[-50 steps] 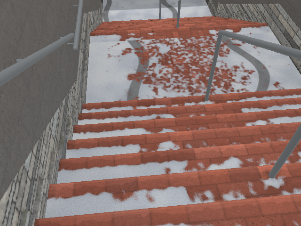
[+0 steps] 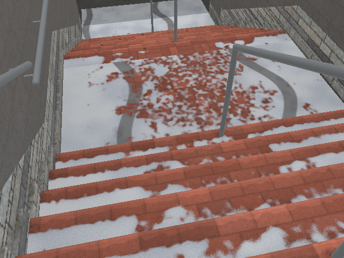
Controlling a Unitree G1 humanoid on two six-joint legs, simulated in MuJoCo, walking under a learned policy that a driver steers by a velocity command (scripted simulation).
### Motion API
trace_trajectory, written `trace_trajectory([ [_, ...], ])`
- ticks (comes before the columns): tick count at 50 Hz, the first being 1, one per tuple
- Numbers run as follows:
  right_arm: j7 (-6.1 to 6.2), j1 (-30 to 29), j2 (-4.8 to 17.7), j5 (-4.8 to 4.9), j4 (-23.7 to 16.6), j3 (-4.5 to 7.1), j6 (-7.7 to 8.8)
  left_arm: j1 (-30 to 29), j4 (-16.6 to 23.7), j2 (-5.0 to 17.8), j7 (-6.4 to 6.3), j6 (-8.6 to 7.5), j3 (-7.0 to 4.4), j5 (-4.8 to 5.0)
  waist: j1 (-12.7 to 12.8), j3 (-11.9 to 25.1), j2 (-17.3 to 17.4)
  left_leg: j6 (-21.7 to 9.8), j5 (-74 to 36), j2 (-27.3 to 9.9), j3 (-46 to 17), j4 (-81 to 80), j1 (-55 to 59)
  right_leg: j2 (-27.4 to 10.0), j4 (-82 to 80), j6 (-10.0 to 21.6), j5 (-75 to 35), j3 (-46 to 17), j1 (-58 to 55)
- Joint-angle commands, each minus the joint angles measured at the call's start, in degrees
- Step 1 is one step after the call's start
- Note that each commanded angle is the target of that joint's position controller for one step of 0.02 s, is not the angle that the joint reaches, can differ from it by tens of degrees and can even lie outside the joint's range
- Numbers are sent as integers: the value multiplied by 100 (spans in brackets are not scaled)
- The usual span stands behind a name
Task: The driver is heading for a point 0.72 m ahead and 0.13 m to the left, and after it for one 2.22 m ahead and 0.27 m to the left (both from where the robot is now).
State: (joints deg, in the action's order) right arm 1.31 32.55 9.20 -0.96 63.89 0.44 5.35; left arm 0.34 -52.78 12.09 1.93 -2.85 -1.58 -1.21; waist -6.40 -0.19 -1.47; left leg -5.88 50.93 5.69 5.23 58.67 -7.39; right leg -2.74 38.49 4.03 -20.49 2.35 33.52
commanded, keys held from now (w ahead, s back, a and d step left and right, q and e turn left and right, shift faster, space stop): w+shift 0.36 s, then w+q+shift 0.48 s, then w+shift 0.16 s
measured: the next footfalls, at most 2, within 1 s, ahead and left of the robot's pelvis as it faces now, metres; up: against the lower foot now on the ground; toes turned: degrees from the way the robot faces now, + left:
right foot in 0.06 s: +0.16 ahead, -0.09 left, -0.15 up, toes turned -4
left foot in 0.42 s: +0.42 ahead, +0.07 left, -0.30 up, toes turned +3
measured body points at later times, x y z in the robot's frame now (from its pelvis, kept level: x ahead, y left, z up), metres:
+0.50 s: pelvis +0.41 +0.00 -0.23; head +0.40 +0.00 +0.22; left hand +0.42 +0.26 -0.38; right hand +0.42 -0.26 -0.38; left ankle +0.38 +0.07 -0.94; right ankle +0.30 -0.12 -0.73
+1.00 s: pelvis +0.83 +0.03 -0.45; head +0.84 +0.03 +0.00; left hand +0.61 +0.20 -0.58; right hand +1.11 -0.14 -0.54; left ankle +0.94 +0.17 -1.12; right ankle +0.71 -0.13 -1.09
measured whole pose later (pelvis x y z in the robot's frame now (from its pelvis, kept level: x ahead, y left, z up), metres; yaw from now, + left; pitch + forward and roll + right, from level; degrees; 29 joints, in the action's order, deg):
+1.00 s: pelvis +0.83 +0.03 -0.45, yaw +21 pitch +0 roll -2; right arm -2.6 2.4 16.9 -1.6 48.1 3.8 2.3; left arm 33.6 -64.1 12.4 0.4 -7.9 -2.2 -0.8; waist 3.9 -1.6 2.0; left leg -5.7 -21.7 -0.5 1.9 52.5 -40.9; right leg -3.2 61.3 -1.3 50.7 9.7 9.6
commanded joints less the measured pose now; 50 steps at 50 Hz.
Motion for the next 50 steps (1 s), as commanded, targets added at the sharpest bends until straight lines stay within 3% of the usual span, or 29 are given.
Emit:
trace_trajectory([
  [1, 12, -364, 885, -301, -199, 142, -107, 1545, -188, 558, -131, 49, -186, -5, 967, -390, 532, -570, -6778, -1407, -1066, 571, -1101, 410, 79, 329, 1209, 692, -2221],
  [3, 57, -851, 1106, -167, -79, 286, -129, 3844, -842, 983, -105, 25, -417, -34, 2403, 102, -259, -309, -5979, -604, -735, 5132, -2160, -84, -1653, 1028, 1560, -258, -4424],
  [4, 92, -725, 598, -50, -411, 241, -43, 3936, -991, 1086, 7, -22, -380, -5, 1785, 456, -863, -342, -561, 39, -997, 6512, -4544, -974, 441, 969, -106, -1091, -5876],
  [5, 155, -437, 562, 68, -638, 242, 15, 3483, -847, 764, 25, -37, -199, 58, 1194, 329, -262, -503, -1470, -258, -1432, 5222, -5284, -1436, 286, 753, -882, -1801, -5623],
  [6, 134, -546, 689, 56, -796, 273, -10, 3183, -876, 1134, -73, -38, -388, 15, 1049, 374, -672, -388, -1820, -497, -1319, 4851, -6017, -2141, -636, 1549, 2453, -2965, -5411],
  [9, -12, -1873, 642, -153, -1054, 346, -251, 1938, -559, 118, -235, -244, 30, -16, 385, -1257, 290, 304, -3724, -979, -1611, 1374, -4535, -1419, -1060, 1065, 3670, -2340, -922],
  [11, -106, -1227, 495, -310, -787, 321, -438, 1880, -558, 770, -294, -335, -155, -169, 119, -869, -221, 497, -4911, -737, -774, 806, -2542, -909, -701, 1044, 2865, -1535, 436],
  [13, -325, -1484, 445, -73, -874, 259, -234, 1604, -505, 430, -354, -555, -100, 196, -104, -495, 122, 399, -8440, -782, -531, -1185, -892, -155, -371, 582, 4684, -648, 1345],
  [16, -362, -2403, 520, -5, -1183, 168, -335, 1971, -456, 750, -293, -495, -206, 175, 490, -730, -295, 349, -7749, -574, -77, -1864, -264, -248, -23, 560, 3979, -588, 748],
  [19, -113, -380, 980, -176, -457, 379, -436, 2199, -652, 770, -254, -280, -186, -114, -151, -278, -99, -168, -5756, -135, 676, -1518, 585, -377, 2946, 527, 510, -118, -595],
  [20, -86, 1217, 1206, -122, -17, 531, -458, 1737, -661, 1124, -286, -242, -288, -120, -1183, 253, 306, -297, -5330, -207, 533, -2113, 2047, -276, 4989, 420, -785, -2, -209],
  [21, -214, 1664, 1275, -26, -5, 538, -373, 1159, -605, 889, -361, -179, -309, -103, -1753, -289, 1294, -854, -5353, -803, -365, -3555, 2089, 769, 8778, 373, 3480, 205, 906],
  [22, -342, 1140, 1151, -50, 16, 344, -246, 1284, 25, 84, -432, -258, -124, 31, -572, -494, 1834, -695, -9028, -1622, -1657, -1715, 2800, 1109, 8995, 534, 6126, -697, 2986],
  [23, -326, 756, 961, -3, -42, 257, -202, 1897, 40, 293, -402, -329, -102, -86, 149, -202, 508, -727, -8043, -1946, -2443, -2011, 2922, 341, 7020, 660, 5152, -828, 3546],
  [26, -109, -306, 956, -125, -344, 240, -63, 969, 207, 530, -343, -209, -143, -389, 520, -768, 59, -1785, -3669, -2560, -4829, -2755, 525, -441, 5118, -166, 4818, -1216, 3709],
  [29, 91, -1254, 1534, -173, -761, 366, 11, 1143, 177, 473, -147, -50, -112, -109, 1081, -855, 300, -1310, -4053, -1428, -2762, -2765, -3772, 116, 2383, -630, 1892, -106, -1055],
  [31, 91, -1404, 936, 170, -800, 248, 132, 1177, 177, 387, 3, -173, -81, -45, 1152, -611, -13, -780, -2559, -574, -2017, -2069, -4171, 95, 683, -490, -1074, -253, -2269],
  [33, 43, -937, 1097, 112, -779, 333, 65, 674, 495, 250, 1, -96, 8, 44, 625, -645, 492, -629, -3092, -516, -1921, -1622, -3598, 387, 7, -539, -352, 34, -2834],
  [36, -36, -1511, 1251, -28, -751, 390, -98, 4532, -580, 889, -272, -40, -337, -68, 2693, 537, 357, -422, -5864, -316, -1483, 3363, -3365, 224, -459, -204, 452, 113, -5518],
  [37, 16, -1949, 801, 8, -872, 392, -78, 4812, -765, 1172, -221, -117, -437, -63, 2888, 147, -769, -344, -1709, 552, -1365, 6039, -4133, -558, -1094, 72, 474, -723, -5543],
  [38, 160, -1371, 385, 183, -1375, 272, -73, 3961, -544, 1003, -89, -223, -245, -197, 1636, -106, -1174, -364, -1328, 224, -1461, 6742, -5551, -1513, 502, -287, -2167, -1502, -5685],
  [39, 197, -674, 535, 153, -1354, 280, -118, 3354, -289, 815, 2, -302, -227, -92, 1004, 544, -789, -516, -2104, -463, -1333, 5426, -6004, -2065, 181, -53, -839, -2351, -5850],
  [40, 170, -979, 538, -100, -1169, 329, -233, 3282, -333, 571, 9, -350, -211, -43, 1000, -98, 108, -429, -2500, -652, -1150, 5063, -6068, -2040, -288, 206, 685, -2377, -4821],
  [41, 82, -1285, 425, -272, -1455, 283, -316, 3016, -266, 904, -38, -420, -314, -62, 837, -137, -505, -375, -2383, -909, -1160, 5183, -6176, -2597, -500, 811, 2574, -3281, -4006],
  [42, -1, -2265, 517, -365, -1763, 297, -385, 2784, -353, 497, -68, -557, -211, -91, 847, -825, -260, -240, -3222, -1294, -1470, 4122, -6491, -2553, -534, 644, 3008, -3278, -3008],
  [44, -246, -2651, 325, -106, -1932, 217, -459, 1962, -326, 282, -228, -620, -67, -79, 253, -1588, 98, 76, -5367, -908, -1109, 838, -3475, -1445, -860, 103, 4371, -1478, 749],
  [46, -346, -1176, 549, -197, -1259, 329, -614, 2010, -358, 1013, -179, -662, -204, -66, -160, -844, -383, 138, -5660, -368, -17, 1731, -2041, -1494, -328, 165, 3590, -1154, 1018],
  [48, -500, -2079, 295, -10, -1406, 178, -326, 2051, -444, 335, -131, -802, -75, 82, 184, -1001, 321, 5, -8925, -515, -290, -929, -1628, -633, 423, -225, 5657, 44, 850],
  [50, -484, -2819, 569, -34, -1542, 170, -224, 2138, -487, 768, -209, -627, -130, 119, 543, -841, -164, 38, -7816, -262, 468, -1834, -502, -795, 575, 52, 4065, 108, 271],
])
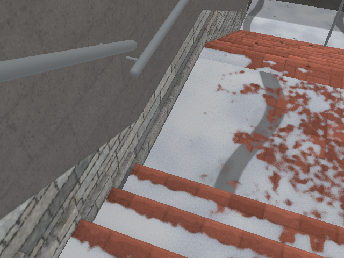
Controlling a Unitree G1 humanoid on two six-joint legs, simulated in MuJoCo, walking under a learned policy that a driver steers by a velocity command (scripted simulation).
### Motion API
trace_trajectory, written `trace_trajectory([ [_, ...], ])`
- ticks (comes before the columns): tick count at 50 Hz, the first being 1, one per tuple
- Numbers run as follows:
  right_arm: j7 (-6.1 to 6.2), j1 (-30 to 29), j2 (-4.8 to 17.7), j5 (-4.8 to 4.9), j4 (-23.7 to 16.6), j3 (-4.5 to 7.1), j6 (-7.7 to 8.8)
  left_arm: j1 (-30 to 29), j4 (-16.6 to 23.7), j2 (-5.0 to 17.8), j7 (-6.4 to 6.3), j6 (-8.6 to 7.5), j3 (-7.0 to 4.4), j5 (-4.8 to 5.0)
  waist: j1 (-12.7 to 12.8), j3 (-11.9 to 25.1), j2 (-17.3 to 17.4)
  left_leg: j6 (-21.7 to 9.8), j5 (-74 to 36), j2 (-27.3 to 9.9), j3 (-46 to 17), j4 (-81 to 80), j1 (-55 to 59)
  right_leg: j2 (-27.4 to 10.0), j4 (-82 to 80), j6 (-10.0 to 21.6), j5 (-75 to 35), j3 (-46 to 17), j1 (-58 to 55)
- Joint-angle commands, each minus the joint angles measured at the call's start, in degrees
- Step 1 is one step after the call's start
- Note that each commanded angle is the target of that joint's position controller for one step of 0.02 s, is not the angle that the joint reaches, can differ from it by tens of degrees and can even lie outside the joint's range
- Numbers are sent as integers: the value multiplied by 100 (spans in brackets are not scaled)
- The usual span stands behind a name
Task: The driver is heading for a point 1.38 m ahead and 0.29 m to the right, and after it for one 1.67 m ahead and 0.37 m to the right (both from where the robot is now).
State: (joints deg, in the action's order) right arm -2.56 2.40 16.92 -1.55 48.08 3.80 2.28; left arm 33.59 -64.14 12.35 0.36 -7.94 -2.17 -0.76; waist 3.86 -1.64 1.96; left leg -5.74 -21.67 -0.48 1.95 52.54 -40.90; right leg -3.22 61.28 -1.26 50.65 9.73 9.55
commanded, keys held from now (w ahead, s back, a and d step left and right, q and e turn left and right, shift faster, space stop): w+shift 0.26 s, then w+e+shift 0.74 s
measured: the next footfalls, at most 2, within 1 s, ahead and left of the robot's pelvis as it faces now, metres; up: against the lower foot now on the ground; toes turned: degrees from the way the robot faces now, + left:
left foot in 0.06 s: +0.20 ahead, +0.05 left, -0.15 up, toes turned +6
right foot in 0.42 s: +0.43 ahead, -0.08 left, -0.30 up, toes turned +3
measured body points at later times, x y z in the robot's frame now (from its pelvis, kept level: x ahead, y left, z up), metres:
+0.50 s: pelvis +0.44 -0.03 -0.23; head +0.44 -0.02 +0.22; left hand +0.42 +0.23 -0.38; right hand +0.52 -0.28 -0.36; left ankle +0.36 +0.08 -0.73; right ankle +0.39 -0.08 -0.94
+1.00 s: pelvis +0.88 -0.06 -0.44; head +0.89 -0.08 +0.01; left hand +1.16 +0.12 -0.52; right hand +0.68 -0.26 -0.57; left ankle +0.78 +0.09 -1.09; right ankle +0.99 -0.20 -1.11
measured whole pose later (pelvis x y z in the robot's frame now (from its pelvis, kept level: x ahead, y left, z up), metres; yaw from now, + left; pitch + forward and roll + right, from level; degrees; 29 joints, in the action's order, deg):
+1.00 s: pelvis +0.88 -0.06 -0.44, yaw -25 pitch +0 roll +3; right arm 0.6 29.9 14.2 -0.1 61.3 3.8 8.5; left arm 4.5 -44.7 19.4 3.3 -2.0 -4.7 -1.5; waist -1.4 -2.1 -1.8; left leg 0.4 46.5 -1.5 11.4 57.1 -9.8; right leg -1.4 51.1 5.7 -24.1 2.5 40.3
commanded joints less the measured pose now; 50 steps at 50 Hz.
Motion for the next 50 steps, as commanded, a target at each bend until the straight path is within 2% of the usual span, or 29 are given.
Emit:
trace_trajectory([
  [1, -5, 749, 133, 11, 207, -66, -16, -1071, 542, 996, -144, 41, -130, -12, -653, -522, -841, -38, 828, 470, 1090, -1361, 3288, -916, -967, 778, -4826, -646, 1967],
  [3, 195, 2781, 617, -3, 814, 213, -72, -527, 252, 956, -372, 344, -157, -151, -1580, 269, -456, -637, 1502, 122, 154, -2759, 4801, -556, 2967, 779, -6098, -386, 1227],
  [4, 222, 3398, 954, -44, 1091, 325, -128, -1077, 360, 771, -360, 359, -213, -232, -1898, 209, 311, -1013, 1329, -373, -639, -2429, 5850, 235, 5768, 693, -1704, -402, 2882],
  [5, 254, 3560, 1116, -6, 1070, 201, -26, -577, 838, 417, -315, 244, -99, -126, -1234, 725, 853, -692, -101, -967, -1287, -775, 7068, 127, 5370, 830, -926, -1484, 4595],
  [6, 280, 3445, 1118, 43, 1047, 219, -70, -440, 973, 742, -242, 150, -146, -150, -1166, 965, 241, -986, 452, -1422, -2171, -1281, 7228, -124, 4370, 708, -1476, -1564, 5189],
  [7, 366, 3217, 1339, -24, 1072, 350, -87, -959, 1246, 633, -151, 177, -102, -149, -1105, 869, 568, -1874, 3616, -2222, -3820, -2420, 6494, -91, 4232, 461, -1473, -1398, 5781],
  [8, 355, 2525, 605, -3, 828, 179, 56, -1518, 1197, 1143, -143, 203, -266, -250, -850, 165, -948, -1572, 4378, -1899, -3601, -2567, 5258, -421, 2742, 331, -2496, -1775, 5350],
  [10, 321, 1984, 375, -79, 836, 56, 343, -1615, 1200, 768, -75, 590, -258, -276, -263, -549, -1023, -1659, 2763, -1808, -3273, -1924, 2432, -405, 1284, -25, -2596, -1853, 3840],
  [12, 303, 1905, 622, -102, 808, 164, 534, -1213, 1115, 426, -109, 820, -195, -293, -37, -250, -338, -1245, 2731, -1165, -2281, -1871, 1220, -79, 647, -50, -4068, -1225, 2321],
  [14, 321, 1244, 53, 182, 796, 48, 752, -1457, 1259, 290, 78, 634, -128, -186, 313, -156, -234, -551, 4714, -114, -725, -1627, -311, 144, -1559, 170, -7674, -1109, 229],
  [18, 282, 1321, 152, 209, 902, 53, 684, -1106, 1201, 455, 40, 712, -95, -108, 184, -239, 293, -238, 2097, -255, 157, -163, 134, 872, -1870, 487, -7128, 47, -1499],
  [19, 279, 1082, 256, 120, 938, 73, 615, 394, 676, 703, -18, 737, -226, -355, 864, 298, 268, -178, 276, -363, 413, 1714, 509, 984, -1511, 908, -6744, 103, -2359],
  [20, 326, 495, 559, 39, 779, 178, 480, 1839, 316, 874, -22, 774, -373, -158, 1914, 241, -303, -64, -349, 26, 838, 4252, 522, 794, -3167, 1307, -5846, 15, -2528],
  [21, 357, 29, 51, -137, 694, 112, 319, 2070, 172, 826, 109, 724, -336, -54, 2158, -440, -1194, -183, 4456, 837, 752, 7813, -749, -6, -3836, 1869, -6250, -1240, -2359],
  [22, 429, 335, -655, 58, -70, -134, 364, 1155, 336, 833, 151, 627, -97, -28, 617, -670, -2156, -385, 5655, 709, 141, 7531, -2095, -509, -2086, 1392, -10422, -2173, -2239],
  [23, 349, 1309, -301, -53, -37, -118, 418, 824, 486, 725, 167, 548, -41, -67, 9, -74, -872, -441, 4940, 140, -442, 5643, -2516, -933, -2465, 1588, -8991, -3261, -2776],
  [25, 311, 1337, -244, -356, 103, -109, 392, -87, 732, 896, 60, 480, -99, 7, -525, -99, 277, -103, 4435, -148, -762, 3894, -2249, -899, -2887, 1918, -5416, -4044, -1217],
  [28, 355, -31, 112, -294, -219, -67, 136, -895, 1028, 1162, -226, 292, -129, -140, -566, -891, -414, 807, 2927, -156, -549, 1053, 274, -762, -3434, 2227, -5735, -4534, 1833],
  [30, 243, -273, 288, -27, -365, -27, 283, -683, 982, 727, -228, 115, -35, 125, -467, -862, 154, 662, 147, -162, -510, -920, 711, 129, -2593, 1737, -4896, -3601, 1791],
  [33, 95, -85, -365, 64, -411, -253, 242, -318, 868, 636, -90, 228, -52, 159, 64, -360, -373, 603, -654, 335, 33, -1841, 3229, 767, -1972, 1257, -4446, -3073, 2438],
  [37, 380, 3917, 408, -39, 558, 169, 204, -1344, 1024, 910, -54, 335, -142, -94, -2227, 740, 54, 118, 531, -143, -457, -2389, 6698, 1001, 3837, 1117, -5366, -2339, 3281],
  [38, 295, 3963, 535, -192, 565, 189, 230, -1682, 1125, 484, -122, 246, -100, 77, -2269, 405, 80, -111, -373, -1198, -1252, -1900, 6675, 1525, 5790, 1127, -1239, -2184, 4299],
  [39, 199, 2973, 521, -226, 329, 102, 325, -572, 1485, 221, -296, 298, -37, 306, -773, 884, 625, -362, -1514, -2365, -2463, -1111, 7213, 804, 5345, 1056, -1683, -1928, 5168],
  [41, 102, 2615, -89, -37, 226, 16, 503, -1188, 1344, 444, -271, 537, -92, -278, -825, 189, -221, -680, 1674, -2315, -2659, -2010, 5372, 258, 4540, 1054, -2369, -1654, 5406],
  [42, 155, 2390, 136, -55, 348, 86, 631, -1625, 1689, 475, -181, 581, -142, -395, -656, -12, 517, -847, 3203, -2699, -3313, -1986, 4605, -157, 3607, 986, -3034, -1918, 5607],
  [44, 256, 1886, -258, 126, 502, -108, 773, -2614, 2061, 569, 59, 698, -180, -280, -259, -1315, -308, -274, 3661, -1854, -1846, -2425, 1063, -371, 281, 625, -4688, -1898, 3591],
  [46, 312, 1437, 409, 59, 453, 84, 743, -1838, 1824, 395, 269, 819, -174, -235, 193, -670, 284, -111, 3021, -1727, -1033, -1987, 299, 322, 949, 602, -5633, -560, 1814],
  [48, 296, 1128, -357, 145, 566, -85, 924, -2041, 1946, 72, 435, 616, -49, 18, 326, -544, 25, 438, 5546, -899, 397, -1269, -543, 134, -1234, 689, -9193, -878, 767],
  [50, 394, 1212, 76, 232, 637, -18, 796, -2177, 1858, 164, 417, 586, -20, -68, 239, -267, 363, 524, 4561, -831, 917, -986, -245, 604, -1674, 686, -8591, 27, -602],
])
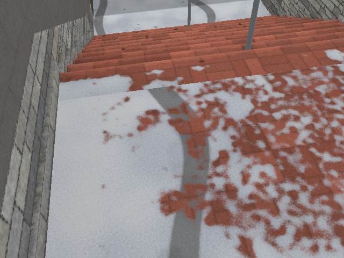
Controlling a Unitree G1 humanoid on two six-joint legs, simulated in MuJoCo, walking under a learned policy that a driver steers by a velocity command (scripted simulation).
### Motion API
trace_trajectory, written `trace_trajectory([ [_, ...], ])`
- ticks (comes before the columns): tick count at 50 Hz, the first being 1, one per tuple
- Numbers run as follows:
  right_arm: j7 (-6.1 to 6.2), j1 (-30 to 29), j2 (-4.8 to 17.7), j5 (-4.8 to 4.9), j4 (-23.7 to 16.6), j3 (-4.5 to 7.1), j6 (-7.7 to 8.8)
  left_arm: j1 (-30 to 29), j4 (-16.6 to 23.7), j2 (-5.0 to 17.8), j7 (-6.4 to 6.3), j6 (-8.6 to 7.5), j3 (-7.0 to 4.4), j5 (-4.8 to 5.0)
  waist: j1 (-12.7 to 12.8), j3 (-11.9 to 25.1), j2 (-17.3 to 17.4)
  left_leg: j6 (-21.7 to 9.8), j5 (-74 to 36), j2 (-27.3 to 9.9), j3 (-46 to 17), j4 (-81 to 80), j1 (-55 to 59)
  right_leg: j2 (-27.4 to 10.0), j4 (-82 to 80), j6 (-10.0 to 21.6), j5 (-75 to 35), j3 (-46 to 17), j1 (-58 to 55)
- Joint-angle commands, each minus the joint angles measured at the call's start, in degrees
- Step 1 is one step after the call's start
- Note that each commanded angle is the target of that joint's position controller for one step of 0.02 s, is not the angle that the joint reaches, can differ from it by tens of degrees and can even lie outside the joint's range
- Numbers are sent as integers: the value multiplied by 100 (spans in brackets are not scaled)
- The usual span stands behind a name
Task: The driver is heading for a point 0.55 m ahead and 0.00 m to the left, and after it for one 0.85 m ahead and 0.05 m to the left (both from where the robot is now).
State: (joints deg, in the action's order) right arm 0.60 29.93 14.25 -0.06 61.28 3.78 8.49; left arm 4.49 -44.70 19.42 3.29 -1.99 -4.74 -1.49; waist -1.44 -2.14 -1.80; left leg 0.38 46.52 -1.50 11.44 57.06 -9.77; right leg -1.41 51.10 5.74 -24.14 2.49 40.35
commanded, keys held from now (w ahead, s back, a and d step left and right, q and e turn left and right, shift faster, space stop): w+e+shift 0.04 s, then e+shift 0.12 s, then shift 0.20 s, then q+shift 0.64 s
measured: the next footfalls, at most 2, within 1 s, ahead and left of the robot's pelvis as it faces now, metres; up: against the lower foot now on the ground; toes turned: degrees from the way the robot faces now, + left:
right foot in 0.06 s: +0.15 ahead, -0.02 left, -0.16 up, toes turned -10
left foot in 0.36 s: +0.51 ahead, +0.12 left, -0.30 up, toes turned -18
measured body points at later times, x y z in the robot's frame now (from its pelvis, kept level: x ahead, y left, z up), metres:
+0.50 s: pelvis +0.37 +0.03 -0.23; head +0.39 +0.02 +0.22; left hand +0.58 +0.22 -0.35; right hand +0.31 -0.20 -0.38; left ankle +0.47 +0.13 -0.95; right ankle +0.25 -0.07 -0.73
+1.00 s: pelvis +0.43 -0.02 -0.22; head +0.46 -0.03 +0.23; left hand +0.55 +0.27 -0.31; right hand +0.63 -0.30 -0.30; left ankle +0.46 +0.12 -0.87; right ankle +0.49 -0.15 -0.95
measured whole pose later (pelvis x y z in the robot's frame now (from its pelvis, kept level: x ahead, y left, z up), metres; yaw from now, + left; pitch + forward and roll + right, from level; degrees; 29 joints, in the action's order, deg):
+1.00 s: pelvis +0.43 -0.02 -0.22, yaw +7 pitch +3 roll +1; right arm 1.6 8.7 19.0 1.1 34.6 5.8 -4.4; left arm 9.1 -40.6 14.9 -3.6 1.9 -4.2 -0.4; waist -0.7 -0.5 0.6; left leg 4.1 14.9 -1.2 0.0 63.3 -37.9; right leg -5.8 29.5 -0.3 11.2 6.9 20.8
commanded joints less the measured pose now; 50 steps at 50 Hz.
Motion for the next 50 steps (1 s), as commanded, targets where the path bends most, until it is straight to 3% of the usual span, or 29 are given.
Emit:
trace_trajectory([
  [1, 179, -1119, 475, 93, -518, -23, -6, 507, -102, -384, 52, 85, 211, -59, 599, -286, 621, -111, -3291, -826, 31, -880, -2947, 696, -699, -19, -147, 1302, -3877],
  [3, 131, -1374, 1043, -144, -671, 93, -189, 2985, -892, 150, -159, 186, -67, -159, 1841, 613, -187, 52, -6662, -813, 355, 3203, -2933, 969, -751, 745, 800, 1284, -5948],
  [4, 214, -1788, 1078, -136, -685, 204, -321, 3407, -1038, 444, -140, 169, -141, -145, 2390, -113, -1006, 1, -2472, -200, 148, 6505, -3898, 105, -2677, 1393, 1028, -249, -5911],
  [5, 243, -1428, 685, -140, -1474, 76, -289, 3002, -996, 1236, -255, 97, -258, -24, 1264, 100, -1945, 112, -561, -224, -710, 6330, -5687, -686, -973, 1321, -2483, -1577, -6886],
  [6, 157, -1081, 749, -413, -1536, 12, -232, 2602, -708, 1154, -347, 94, -239, 84, 903, 629, 81, 93, -1057, -563, -1326, 5196, -5856, -1140, -1151, 1451, -2800, -2414, -6868],
  [8, 94, -1237, 607, -383, -1598, 2, -281, 1540, -493, 767, -396, 38, -42, 67, 100, -143, 1691, 184, -2078, -472, -1387, 2486, -4892, -1102, -1837, 1429, -1736, -2604, -4243],
  [9, -343, -1030, 349, -486, -2140, -213, -144, 1392, -281, 238, 164, -550, 160, -374, 207, 1418, 233, 684, -2309, -788, -2399, 1781, -3957, -2140, -1485, 2050, -2385, -2596, -3896],
  [10, -363, -1048, 356, -330, -1894, -235, -247, 1108, -447, 192, 210, -689, 180, -479, -21, 293, 200, 759, -3029, -939, -2445, 1370, -3710, -1891, -1330, 2017, -1547, -2988, -2156],
  [11, -446, -951, 416, -573, -1805, -359, -358, 851, -274, 371, 102, -718, 163, -556, -49, 350, 847, 703, -4703, -696, -1978, 805, -2721, -1000, -1168, 1561, -545, -2129, -1027],
  [13, -537, -834, 685, -539, -1533, -286, -390, 809, 13, 419, -131, -755, 277, -397, -144, -10, 915, 401, -8049, -237, -1322, -1460, 229, 864, -276, 96, 3501, -221, 998],
  [15, -570, -660, 923, -401, -1590, -142, -439, 1002, 80, 906, -59, -696, 209, -353, -501, -273, 359, 289, -6923, -2, -1077, -1701, 1161, 801, -39, -72, 3307, -697, 801],
  [16, -573, -639, 1010, -464, -1568, -116, -474, 1221, 117, 895, -6, -696, 225, -78, -602, -485, 569, 236, -6230, -24, -1038, -2617, 817, 471, 572, 8, 2716, -1088, -229],
  [17, -261, -698, 118, 252, -1473, -180, -379, 858, -45, -438, -322, -320, 320, 784, -450, 138, 1208, 270, -7654, 147, -681, -4479, -273, 623, 1734, 203, 2471, -1081, -1869],
  [18, -232, -242, 133, 179, -1226, -242, -346, 1371, -201, -203, -422, -133, 338, 622, -406, 539, 1012, -2, -8582, -145, -925, -4667, 433, 477, 2973, 53, 2489, -1025, -2312],
  [19, -271, 637, 360, -14, -887, -182, -302, 1599, -357, -367, -386, -115, 295, 430, -569, 1027, 1273, -489, -11567, -863, -1485, -3744, 1758, 1020, 4854, -231, 4997, -648, -1428],
  [20, -309, 849, 940, -290, -634, -61, -249, 2890, -410, -878, -362, -120, 441, 581, -136, 2236, 2055, -1942, -13542, -2205, -3022, -1423, 4512, 1360, 6993, -653, 8021, -1322, 1157],
  [21, -303, 931, 962, -203, -637, 50, -311, 2497, -132, -776, -404, -157, 552, 590, -582, 2854, 1665, -2290, -11793, -2336, -3754, -1618, 4857, 907, 7086, -875, 7723, -1656, 2006],
  [22, -169, 555, 867, -46, -754, 51, -432, 1468, 185, -642, -444, -109, 529, 628, -677, 2356, 997, -2131, -9737, -2145, -3734, -2186, 4210, 586, 6700, -926, 7303, -1375, 2496],
  [24, 101, -957, 804, -79, -1270, -40, -581, 211, 610, -618, -618, 159, 554, 559, -144, 1096, -125, -2128, -6246, -2350, -4608, -3363, 1118, -204, 5180, -924, 6058, -985, 1779],
  [27, 330, -1363, 1049, -87, -1591, -29, -592, -277, 958, -160, -837, 264, 357, 314, 139, -127, -11, -1670, -6142, -1444, -3909, -3784, -1573, -175, 3079, -903, 4492, -919, 819],
  [29, 406, -1583, 1058, 5, -1727, 24, -728, 33, 926, -487, -825, 165, 429, 225, 309, 410, 560, -1216, -7097, -344, -2408, -3638, -2450, 182, 732, -1088, 3119, -446, -1156],
  [31, 377, -1404, 973, 180, -1720, 39, -847, -155, 1059, -618, -755, 142, 389, 387, 313, 985, 1216, -1170, -6658, -424, -2475, -3533, -1792, 418, -199, -1260, 2951, -537, -1730],
  [35, 342, -1488, 649, 215, -2115, 124, -954, -97, 1015, -340, -590, 319, 148, 312, 488, 1119, 897, -752, -3715, -269, -3327, -3140, -1647, 402, -1896, -992, 3052, -648, -2771],
  [36, 381, -1426, 560, 134, -2157, 132, -989, 373, 836, -334, -555, 367, 80, 262, 556, 949, 802, -551, -2994, -23, -3271, -2730, -2237, 171, -2136, -897, 3185, -516, -3406],
  [38, 335, -965, -148, 113, -2734, -7, -906, 907, 895, 552, -505, 348, -133, 45, 151, 1679, -1695, -22, -532, 995, -2262, 585, -4030, -2692, -3178, 590, 2615, -3907, -4474],
  [39, 270, -1148, 327, 151, -2721, 134, -879, 525, 1036, 351, -513, 262, -107, -15, 71, 1416, -1471, 162, -1097, 570, -2207, 1576, -4460, -2698, -3519, 973, 3436, -4257, -4198],
  [42, 333, -1257, 995, 127, -2528, 417, -1258, -514, 1172, -280, -522, 231, 41, 115, -208, 637, -750, 356, -2433, 214, -1950, 2455, -3783, -1651, -3412, 421, 3488, -1938, -2636],
  [45, 222, -1458, 639, 105, -2754, 294, -1369, -501, 1038, -49, -600, 214, -19, 63, -304, 526, -505, 464, -3242, 172, -1279, 2092, -3119, -1273, -3314, 256, 2993, -650, -2011],
  [50, -44, -2376, 311, 99, -3216, 23, -1180, 87, 850, 437, -751, 331, -161, 167, 20, 945, -877, 283, -3070, -58, -1009, -117, -2322, -1653, -3201, 309, 3756, -412, -2453],
])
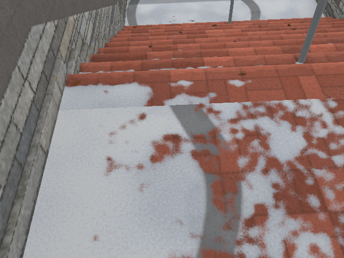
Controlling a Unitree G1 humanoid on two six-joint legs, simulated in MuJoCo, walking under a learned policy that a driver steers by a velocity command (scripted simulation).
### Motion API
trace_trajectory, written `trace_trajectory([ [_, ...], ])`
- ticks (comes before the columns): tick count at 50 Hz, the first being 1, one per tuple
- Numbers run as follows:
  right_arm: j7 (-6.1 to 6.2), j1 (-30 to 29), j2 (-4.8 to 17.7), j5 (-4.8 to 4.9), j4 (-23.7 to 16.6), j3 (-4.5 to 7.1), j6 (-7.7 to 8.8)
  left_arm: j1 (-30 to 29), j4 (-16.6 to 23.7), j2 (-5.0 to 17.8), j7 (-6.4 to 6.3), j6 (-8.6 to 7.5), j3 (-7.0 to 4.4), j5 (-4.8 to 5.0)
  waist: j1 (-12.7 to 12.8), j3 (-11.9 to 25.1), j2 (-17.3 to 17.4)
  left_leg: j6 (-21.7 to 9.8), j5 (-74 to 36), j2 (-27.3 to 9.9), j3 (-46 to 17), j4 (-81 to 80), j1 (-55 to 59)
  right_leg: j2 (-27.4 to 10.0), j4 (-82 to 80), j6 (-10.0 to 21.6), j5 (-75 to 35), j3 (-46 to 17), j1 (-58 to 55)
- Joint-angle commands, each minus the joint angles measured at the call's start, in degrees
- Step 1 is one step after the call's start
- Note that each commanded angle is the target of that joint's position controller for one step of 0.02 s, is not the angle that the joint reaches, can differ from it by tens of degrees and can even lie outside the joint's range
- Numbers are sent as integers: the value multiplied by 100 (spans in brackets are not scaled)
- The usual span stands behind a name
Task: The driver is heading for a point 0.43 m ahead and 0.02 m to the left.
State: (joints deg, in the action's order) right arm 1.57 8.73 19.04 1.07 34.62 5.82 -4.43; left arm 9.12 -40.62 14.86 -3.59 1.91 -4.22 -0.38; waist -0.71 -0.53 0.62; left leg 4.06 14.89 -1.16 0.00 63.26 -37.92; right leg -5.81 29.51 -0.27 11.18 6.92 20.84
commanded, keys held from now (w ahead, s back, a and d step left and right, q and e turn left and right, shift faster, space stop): q+shift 0.22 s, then shift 0.16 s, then e+shift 0.62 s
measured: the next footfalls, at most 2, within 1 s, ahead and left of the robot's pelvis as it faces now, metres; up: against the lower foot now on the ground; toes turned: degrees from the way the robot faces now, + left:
left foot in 0.14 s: +0.04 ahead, +0.13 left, +0.00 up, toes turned +11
right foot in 0.54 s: +0.16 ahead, -0.08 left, +0.00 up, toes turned +18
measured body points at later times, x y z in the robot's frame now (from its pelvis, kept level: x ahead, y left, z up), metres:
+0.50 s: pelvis +0.05 +0.02 -0.01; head +0.07 +0.05 +0.44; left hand +0.14 +0.32 -0.11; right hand +0.29 -0.16 -0.10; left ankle +0.00 +0.12 -0.74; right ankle +0.14 -0.10 -0.71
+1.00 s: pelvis +0.06 +0.05 +0.00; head +0.10 +0.07 +0.45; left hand +0.24 +0.34 -0.09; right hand +0.18 -0.25 -0.08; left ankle +0.07 +0.14 -0.74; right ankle +0.07 -0.10 -0.65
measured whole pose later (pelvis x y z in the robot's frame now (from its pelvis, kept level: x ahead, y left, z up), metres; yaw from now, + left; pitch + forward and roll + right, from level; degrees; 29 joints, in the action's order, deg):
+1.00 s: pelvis +0.06 +0.05 +0.00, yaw -4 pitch +3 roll -1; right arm 2.1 10.8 15.5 -1.6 39.5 4.9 -0.5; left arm 10.4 -35.0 20.2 -1.6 2.3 -7.0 1.4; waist 0.7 -0.5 -2.8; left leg -2.3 14.4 0.4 1.0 28.3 -17.3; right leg 4.9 65.0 -2.0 20.9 -7.8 36.1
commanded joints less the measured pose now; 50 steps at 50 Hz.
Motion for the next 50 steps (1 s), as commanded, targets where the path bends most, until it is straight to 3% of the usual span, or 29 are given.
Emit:
trace_trajectory([
  [1, -150, -290, -90, 12, -560, -142, 135, -297, 445, 972, -49, -73, -258, 58, 14, 795, -1102, -165, 305, -53, 288, -989, 710, -1321, -1021, 819, 335, -815, -493],
  [3, -177, -222, 108, 57, -529, -43, 114, -203, 464, 1071, 62, -96, -322, 56, 89, 681, -1108, -310, 625, -13, 497, -1630, 974, -1471, -737, 729, 495, -707, -611],
  [5, -147, 344, 202, 62, -246, 59, 146, -3, 394, 895, 72, -100, -307, 16, -5, 712, -983, -573, 523, 247, 821, -2518, 1971, -1360, -60, 381, 820, -311, -226],
  [6, -112, 720, 401, 64, -109, 164, 149, 181, 319, 690, 82, -69, -268, 27, -101, 602, -571, -823, 250, 288, 468, -3124, 2659, -1151, 776, 59, 988, 0, 381],
  [7, -107, 996, 1058, 25, -96, 350, 170, 83, 507, 318, 82, 1, -174, -74, -103, 339, 1121, -1447, -1630, -884, -1702, -3744, 3560, -483, 3297, -438, 2077, 609, 2140],
  [8, -186, 905, 1743, -263, -344, 437, 296, -757, 1141, 216, 49, -179, -88, -98, -172, 640, 1877, -2660, -3061, -2126, -4205, -4208, 3912, 447, 4649, -575, 3007, -533, 3779],
  [9, -193, 956, 1541, -456, -317, 414, 409, -1257, 1235, 581, 8, -316, -158, -10, -466, 935, 1068, -2846, -3049, -2219, -4090, -4314, 4024, 477, 5194, -478, 2727, -1285, 3981],
  [10, -163, 681, 1362, -405, -309, 339, 464, -1246, 1178, 634, -31, -373, -180, -34, -295, 788, 984, -2488, -3364, -1874, -3460, -4059, 4014, 462, 5289, -401, 2159, -1460, 4016],
  [11, -79, 311, 1110, -195, -305, 258, 371, -983, 995, 720, -81, -331, -231, -155, -81, 831, 642, -2053, -3512, -1472, -2790, -3802, 3864, 341, 5042, -370, 1610, -1532, 3822],
  [12, -8, -39, 850, 13, -345, 178, 274, -683, 895, 834, -113, -246, -281, -234, 161, 826, 613, -1781, -3549, -1280, -2273, -3688, 3455, 273, 4764, -432, 1160, -1484, 3396],
  [13, 49, -213, 737, 20, -366, 102, 199, -560, 852, 829, -56, -167, -286, -211, 278, 889, 514, -1693, -3738, -1164, -1990, -3640, 2953, 354, 4815, -454, 862, -1335, 2852],
  [17, 271, 117, 537, -153, -225, -66, 123, -643, 923, 245, 84, -52, -44, -201, 192, 991, 346, -1682, -3577, -895, -1637, -3516, 2592, 571, 4032, -526, 303, -1062, 2193],
  [19, 350, 193, 458, -117, -163, -107, 65, -804, 976, 80, 149, -87, 79, -140, 123, 1011, 508, -1661, -3141, -815, -1557, -3487, 2569, 566, 3188, -548, 161, -992, 1836],
  [24, 170, 334, -91, -254, 193, -374, 151, -389, 549, 58, 433, -106, 113, 41, 134, 818, 840, -1553, -1249, -856, -1294, -3762, 1696, 544, 1343, -312, 396, -665, -275],
  [26, 118, 342, -37, -315, 230, -357, 276, -582, 614, 308, 446, -163, 13, -22, 148, 273, 707, -1199, -307, -644, -1266, -3707, 1586, 653, 30, -84, -148, -647, -675],
  [28, 144, 877, 353, -392, 223, -151, 491, -633, 884, 1188, 392, -249, -232, -49, -322, 349, -117, -667, 242, 7, -903, -2916, 1550, 22, 368, 408, -2701, -1619, -866],
  [29, 141, 720, 367, -348, 145, -117, 587, -630, 822, 1260, 377, -286, -315, 52, -274, 535, -993, -350, 316, 308, -228, -2459, 1618, -141, 61, 966, -2514, -2212, -611],
  [30, 151, 287, 398, -216, 85, -63, 602, -366, 833, 1097, 360, -268, -316, 65, -12, 557, -1264, -191, 574, 411, -58, -1908, 1350, -354, -264, 1336, -2356, -2872, -691],
  [33, 132, -463, 28, -197, -164, -83, 445, 365, 806, 1105, 293, -241, -335, 16, 465, 847, -1189, -55, 2466, 567, -567, -310, -57, -916, -641, 1893, -2424, -4166, -1808],
  [35, 160, -509, -68, -162, -100, -101, 389, 122, 883, 1127, 182, -220, -380, 107, 313, 773, -760, -85, 1924, 388, -819, -584, -151, -673, -675, 1515, -1828, -3807, -1649],
  [38, 52, -454, -246, -142, 16, -162, 419, -327, 996, 993, 79, 38, -374, 114, 192, 831, -830, -25, 963, 577, -510, -1735, 991, 25, -722, 1109, -957, -3120, -745],
  [41, -172, -101, -62, -33, 104, -49, 454, -313, 1026, 1154, 147, 186, -419, 205, 79, 797, -1041, -124, 505, 686, -389, -2664, 1866, 135, -878, 1023, -292, -3316, -188],
  [43, -100, 623, 285, -75, 315, 137, 440, -381, 1086, 1030, 212, 111, -374, 324, -227, 764, -892, -248, -237, 361, -391, -3863, 3147, 521, -443, 647, 737, -3204, 585],
  [44, -29, 1071, 633, -222, 368, 254, 428, -102, 992, 596, 247, 74, -263, 338, -312, 838, 127, -683, -24, -848, -1424, -4196, 4146, 1148, 1136, 207, 2122, -2545, 1729],
  [45, -48, 821, 1134, -533, 261, 316, 439, -52, 1283, 672, 195, -76, -289, 393, -93, 784, 1684, -1460, -58, -2365, -3468, -4834, 3404, 1515, 2493, 76, 2410, -2236, 2348],
  [46, 0, 249, 922, -529, 38, 259, 497, -122, 1221, 1199, 177, -159, -438, 266, 86, 543, 1181, -1716, 41, -2492, -3260, -4991, 3023, 951, 3421, -46, 1854, -2123, 2382],
  [47, 60, -125, 610, -471, -14, 154, 507, -9, 1101, 1326, 198, -160, -490, 190, 256, 374, 934, -1638, 19, -2072, -2550, -4920, 2781, 802, 3781, -99, 1511, -1780, 2327],
  [48, 100, -392, 424, -275, -89, 82, 514, 153, 944, 1323, 171, -99, -520, 115, 356, 268, 556, -1410, -130, -1637, -2001, -4831, 2758, 762, 4057, -186, 1145, -1656, 2329],
  [50, 126, -556, 259, -189, -101, 10, 492, 315, 844, 1065, 204, 56, -451, 139, 342, 216, 465, -1279, -1066, -1279, -1081, -4668, 2723, 622, 4664, -321, 548, -1354, 2308],
])
Keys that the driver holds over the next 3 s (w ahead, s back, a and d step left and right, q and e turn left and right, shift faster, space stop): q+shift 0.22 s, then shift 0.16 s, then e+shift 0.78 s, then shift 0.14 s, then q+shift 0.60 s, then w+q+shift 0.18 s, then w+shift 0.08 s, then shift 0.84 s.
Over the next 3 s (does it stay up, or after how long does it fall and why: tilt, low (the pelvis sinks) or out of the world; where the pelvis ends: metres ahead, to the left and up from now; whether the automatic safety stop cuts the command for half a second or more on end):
stays up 0.40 0.00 0.00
